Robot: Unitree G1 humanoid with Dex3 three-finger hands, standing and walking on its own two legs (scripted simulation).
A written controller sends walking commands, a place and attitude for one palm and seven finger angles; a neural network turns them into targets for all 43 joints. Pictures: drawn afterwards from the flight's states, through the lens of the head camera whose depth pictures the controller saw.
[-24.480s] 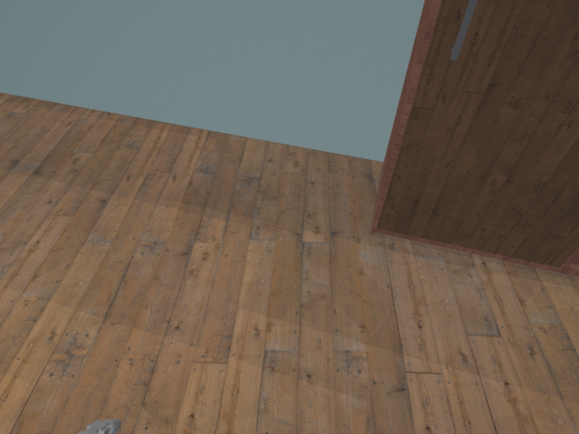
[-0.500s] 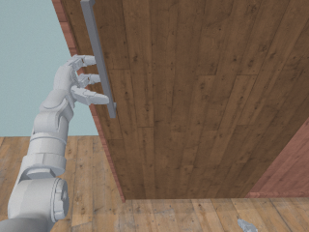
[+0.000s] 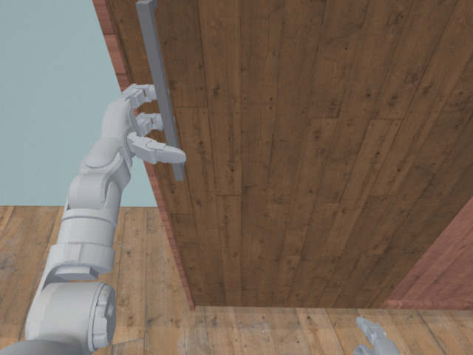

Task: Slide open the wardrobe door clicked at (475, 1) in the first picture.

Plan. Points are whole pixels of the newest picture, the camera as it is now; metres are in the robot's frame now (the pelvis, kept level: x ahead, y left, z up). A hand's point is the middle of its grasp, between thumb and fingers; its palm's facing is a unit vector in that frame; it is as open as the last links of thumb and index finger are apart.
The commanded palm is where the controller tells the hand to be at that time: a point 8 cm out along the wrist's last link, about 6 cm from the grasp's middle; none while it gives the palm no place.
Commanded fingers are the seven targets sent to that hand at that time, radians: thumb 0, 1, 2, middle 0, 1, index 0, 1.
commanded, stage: slide the fingers in behind the handle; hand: left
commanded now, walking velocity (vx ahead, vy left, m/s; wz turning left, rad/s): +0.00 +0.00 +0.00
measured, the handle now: (168, 104) +0.46 +0.16 +0.22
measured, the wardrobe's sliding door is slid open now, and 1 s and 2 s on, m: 0.00 0.00 0.00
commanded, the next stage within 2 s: grip the handle and tug to test in 1.08 s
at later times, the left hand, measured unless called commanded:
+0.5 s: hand (177, 128) +0.40 +0.13 +0.21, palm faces +0.04 -1.00 +0.01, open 14.0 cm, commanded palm +0.38 +0.18 +0.21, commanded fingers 0.00 -0.50 0.30 -0.30 -1.20 -0.30 -1.20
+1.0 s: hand (177, 129) +0.40 +0.13 +0.22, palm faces +0.06 -1.00 +0.00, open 14.2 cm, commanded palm +0.37 +0.18 +0.21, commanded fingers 0.00 -0.50 0.30 -0.30 -1.20 -0.30 -1.20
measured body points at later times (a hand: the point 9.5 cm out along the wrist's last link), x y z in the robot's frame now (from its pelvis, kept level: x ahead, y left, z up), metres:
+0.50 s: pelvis +0.01 -0.01 +0.00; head -0.02 -0.03 +0.45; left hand +0.39 +0.18 +0.22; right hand +0.17 -0.25 -0.10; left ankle +0.01 +0.10 -0.74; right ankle -0.02 -0.09 -0.74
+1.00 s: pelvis +0.01 -0.01 +0.00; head -0.03 -0.03 +0.45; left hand +0.39 +0.18 +0.22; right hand +0.17 -0.24 -0.10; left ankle +0.01 +0.10 -0.74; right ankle -0.02 -0.09 -0.74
